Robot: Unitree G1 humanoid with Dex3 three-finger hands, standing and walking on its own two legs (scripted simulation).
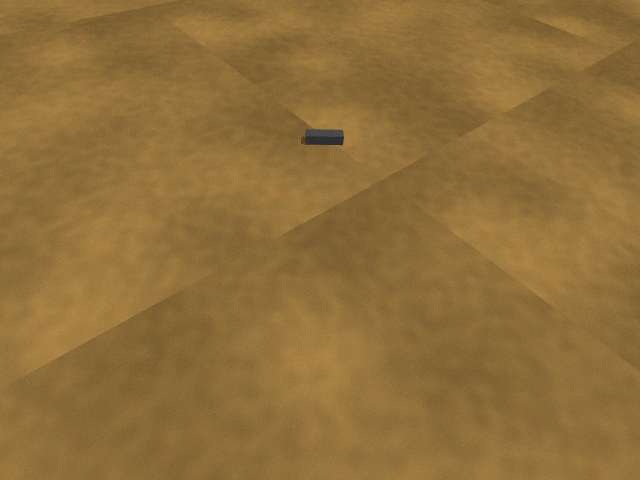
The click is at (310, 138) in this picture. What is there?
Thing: lying carton
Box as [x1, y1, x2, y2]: [305, 129, 343, 144]
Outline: 306,129 306,144 342,144 342,130
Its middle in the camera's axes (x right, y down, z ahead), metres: +0.03 -0.57 +2.11
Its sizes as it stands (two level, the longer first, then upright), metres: 0.201 0.066 0.052
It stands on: the floor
